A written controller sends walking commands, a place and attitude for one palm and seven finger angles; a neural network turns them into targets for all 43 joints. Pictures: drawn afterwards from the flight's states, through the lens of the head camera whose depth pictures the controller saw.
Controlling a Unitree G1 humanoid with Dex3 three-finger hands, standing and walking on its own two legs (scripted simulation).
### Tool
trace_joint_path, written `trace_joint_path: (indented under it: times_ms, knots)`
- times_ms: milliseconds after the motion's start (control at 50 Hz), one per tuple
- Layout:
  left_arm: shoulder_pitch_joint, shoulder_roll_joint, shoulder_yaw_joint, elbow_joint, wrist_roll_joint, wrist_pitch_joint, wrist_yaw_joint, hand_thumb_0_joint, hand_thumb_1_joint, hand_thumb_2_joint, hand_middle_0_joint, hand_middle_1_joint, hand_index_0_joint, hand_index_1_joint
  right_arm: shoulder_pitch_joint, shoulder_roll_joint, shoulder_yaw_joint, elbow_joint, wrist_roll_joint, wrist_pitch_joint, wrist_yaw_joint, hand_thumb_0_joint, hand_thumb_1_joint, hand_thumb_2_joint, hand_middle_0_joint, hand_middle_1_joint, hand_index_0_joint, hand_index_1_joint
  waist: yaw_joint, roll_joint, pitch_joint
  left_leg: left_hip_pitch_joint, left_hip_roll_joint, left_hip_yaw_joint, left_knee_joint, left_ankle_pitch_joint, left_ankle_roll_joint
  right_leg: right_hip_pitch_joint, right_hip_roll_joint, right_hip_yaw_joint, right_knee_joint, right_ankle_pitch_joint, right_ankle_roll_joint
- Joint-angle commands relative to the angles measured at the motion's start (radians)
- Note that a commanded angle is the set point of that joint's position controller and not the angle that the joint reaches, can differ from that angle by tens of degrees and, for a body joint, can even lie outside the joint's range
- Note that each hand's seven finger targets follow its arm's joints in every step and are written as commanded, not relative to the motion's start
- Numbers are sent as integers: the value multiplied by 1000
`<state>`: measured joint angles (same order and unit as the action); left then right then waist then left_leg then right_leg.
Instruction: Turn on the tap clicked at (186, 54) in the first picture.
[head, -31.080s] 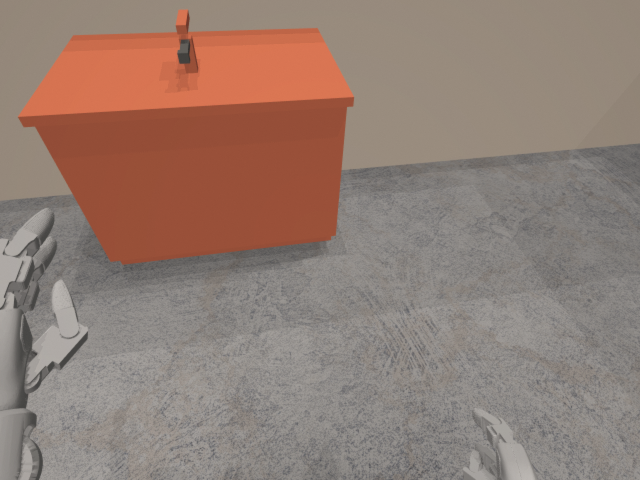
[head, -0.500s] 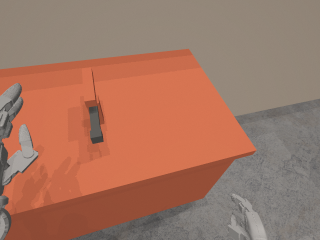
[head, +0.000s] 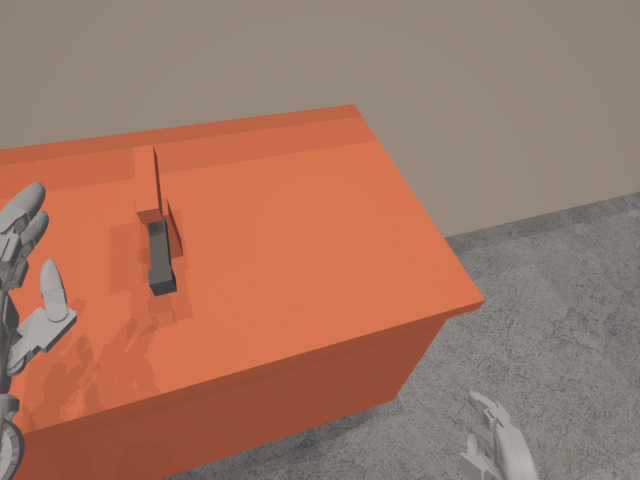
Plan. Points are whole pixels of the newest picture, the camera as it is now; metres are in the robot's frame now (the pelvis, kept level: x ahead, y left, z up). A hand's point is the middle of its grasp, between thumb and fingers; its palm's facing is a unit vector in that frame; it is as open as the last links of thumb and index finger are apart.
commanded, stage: shuffle to correct the standing spot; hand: left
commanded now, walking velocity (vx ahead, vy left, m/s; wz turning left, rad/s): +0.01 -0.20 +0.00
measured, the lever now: (162, 280) +0.34 +0.24 +0.03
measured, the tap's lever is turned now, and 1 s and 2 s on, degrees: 0 0 0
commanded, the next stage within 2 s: come to a stop and stand still in 1.18 s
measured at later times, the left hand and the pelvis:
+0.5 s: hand (138, 318) +0.22 +0.19 +0.15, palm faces +0.32 -0.86 -0.40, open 7.4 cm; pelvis +0.00 -0.05 -0.01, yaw -1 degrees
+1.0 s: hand (186, 314) +0.23 +0.15 +0.15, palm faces +0.28 -0.85 -0.44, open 7.4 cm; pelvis +0.01 -0.08 -0.01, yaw +0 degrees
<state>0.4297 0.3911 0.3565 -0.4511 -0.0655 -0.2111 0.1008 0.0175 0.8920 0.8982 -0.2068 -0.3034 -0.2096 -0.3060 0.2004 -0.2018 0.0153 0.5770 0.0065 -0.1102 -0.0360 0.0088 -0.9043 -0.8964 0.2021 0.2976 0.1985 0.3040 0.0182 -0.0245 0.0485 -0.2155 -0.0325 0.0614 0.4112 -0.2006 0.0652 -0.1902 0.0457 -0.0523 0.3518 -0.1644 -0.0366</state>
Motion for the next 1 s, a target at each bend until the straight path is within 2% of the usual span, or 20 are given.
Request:
trace_joint_path:
  times_ms: [0, 20, 100, 120, 200, 220, 240, 340, 420, 580, 600, 620, 660, 680, 700, 780, 840, 880, 920, 980]
  knots:
    - [-72, 152, 103, -214, -7, -50, 3, 0, 900, 900, -200, -300, -200, -300, -99, -122, -51, -165, 10, -53, -5, 0, -900, -900, 200, 300, 200, 300, 2, 91, -156, 75, 171, -167, -92, 188, -71, 30, -75, 88, 0, 107, 21]
    - [-80, 135, 84, -210, -9, -47, 0, 0, 900, 900, -200, -300, -200, -300, -86, -128, -53, -163, 4, -49, -5, 0, -900, -900, 200, 300, 200, 300, -2, 86, -159, 69, 179, -173, -93, 210, -73, 34, -70, 82, 7, 104, 22]
    - [-72, 169, 110, -250, -9, -37, -5, 0, 900, 900, -200, -300, -200, -300, -99, -126, -60, -176, 8, -46, -1, 0, -900, -900, 200, 300, 200, 300, 4, 111, -168, 78, 195, -159, -60, 258, -66, 27, -75, 80, 25, 120, 21]
    - [-76, 146, 93, -243, -13, -36, -9, 0, 900, 900, -200, -300, -200, -300, -88, -129, -59, -175, 2, -41, 0, 0, -900, -900, 200, 300, 200, 300, 0, 109, -169, 58, 197, -164, -61, 251, -63, 38, -72, 79, 26, 115, 20]
    - [-50, 189, 138, -288, -19, -33, -11, 0, 900, 900, -200, -300, -200, -300, -95, -124, -65, -185, 6, -41, -1, 0, -900, -900, 200, 300, 200, 300, 4, 122, -180, 59, 202, -156, -33, 245, -56, 32, -77, 86, 33, 132, 17]
    - [-54, 166, 120, -288, -22, -34, -14, 0, 900, 900, -200, -300, -200, -300, -87, -126, -65, -185, 0, -38, -2, 0, -900, -900, 200, 300, 200, 300, 0, 117, -183, 43, 202, -160, -29, 238, -51, 41, -77, 85, 34, 132, 15]
    - [-51, 179, 133, -286, -24, -32, -15, 0, 900, 900, -200, -300, -200, -300, -84, -126, -72, -190, 4, -39, -3, 0, -900, -900, 200, 300, 200, 300, 2, 114, -181, 41, 207, -158, -23, 219, -48, 39, -83, 96, 36, 130, 15]
    - [-31, 173, 135, -270, -33, -21, -19, 0, 900, 900, -200, -300, -200, -300, -80, -130, -76, -190, 5, -38, -9, 0, -900, -900, 200, 300, 200, 300, -3, 105, -170, 21, 191, -142, -3, 118, -37, 13, -89, 123, 16, 124, 16]
    - [-36, 153, 116, -244, -36, -10, -18, 0, 900, 900, -200, -300, -200, -300, -78, -132, -73, -181, 4, -33, -12, 0, -900, -900, 200, 300, 200, 300, -8, 49, -165, 9, 166, -117, 26, 24, -31, -15, -98, 143, -16, 82, 25]
    - [-50, 178, 129, -273, -38, -1, -1, 0, 900, 900, -200, -300, -200, -300, -63, -132, -81, -182, 12, -29, -15, 0, -900, -900, 200, 300, 200, 300, -13, 3, -160, 12, 107, -59, 132, -55, -30, -63, -155, 216, -91, -9, 38]
    - [-42, 197, 145, -292, -38, 2, 4, 0, 900, 900, -200, -300, -200, -300, -80, -129, -78, -177, 16, -29, -16, 0, -900, -900, 200, 300, 200, 300, -12, 21, -161, 25, 108, -60, 129, -33, -30, -69, -159, 213, -84, 13, 28]
    - [-32, 176, 128, -283, -39, -1, 4, 0, 900, 900, -200, -300, -200, -300, -71, -127, -74, -177, 10, -27, -16, 0, -900, -900, 200, 300, 200, 300, -18, 17, -160, 20, 110, -58, 131, -30, -26, -67, -158, 205, -82, 15, 34]
    - [-19, 194, 150, -283, -41, -3, 4, 0, 900, 900, -200, -300, -200, -300, -64, -131, -78, -177, 9, -27, -18, 0, -900, -900, 200, 300, 200, 300, -13, 18, -164, 5, 117, -59, 121, -20, -26, -39, -152, 199, -69, 45, 52]
    - [-9, 201, 160, -281, -41, -4, 5, 0, 900, 900, -200, -300, -200, -300, -64, -132, -78, -177, 9, -24, -18, 0, -900, -900, 200, 300, 200, 300, -11, 22, -167, -1, 123, -56, 117, -4, -24, -20, -150, 194, -60, 84, 63]
    - [-6, 209, 166, -299, -40, -4, 5, 0, 900, 900, -200, -300, -200, -300, -80, -131, -77, -175, 12, -23, -17, 0, -900, -900, 200, 300, 200, 300, -12, 60, -173, 20, 132, -62, 101, 45, -23, -20, -147, 178, -35, 146, 63]
    - [9, 206, 169, -287, -38, -10, -5, 0, 900, 900, -200, -300, -200, -300, -63, -140, -85, -180, 6, -15, -18, 0, -900, -900, 200, 300, 200, 300, -10, 84, -193, 15, 182, -83, 89, 186, -13, 49, -111, 123, 40, 314, 106]
    - [25, 193, 156, -277, -36, -2, -16, 0, 900, 900, -200, -300, -200, -300, -56, -144, -90, -185, 6, -11, -16, 0, -900, -900, 200, 300, 200, 300, -13, 86, -199, 16, 196, -102, 98, 256, -14, 56, -97, 100, 71, 328, 88]
    - [37, 197, 164, -266, -37, 2, -20, 0, 900, 900, -200, -300, -200, -300, -52, -144, -93, -187, 8, -6, -14, 0, -900, -900, 200, 300, 200, 300, -12, 66, -183, -18, 190, -92, 115, 181, -16, 59, -102, 115, 52, 289, 92]
    - [40, 189, 157, -278, -40, 2, -20, 0, 900, 900, -200, -300, -200, -300, -50, -142, -90, -186, 7, -4, -11, 0, -900, -900, 200, 300, 200, 300, -19, 50, -187, -7, 162, -76, 135, 152, -23, 43, -113, 123, 40, 299, 73]
    - [35, 208, 173, -296, -44, -1, -17, 0, 900, 900, -200, -300, -200, -300, -45, -137, -95, -186, 12, -6, -11, 0, -900, -900, 200, 300, 200, 300, -20, 11, -181, -8, 124, -38, 160, 7, -31, 19, -139, 163, -5, 276, 95]
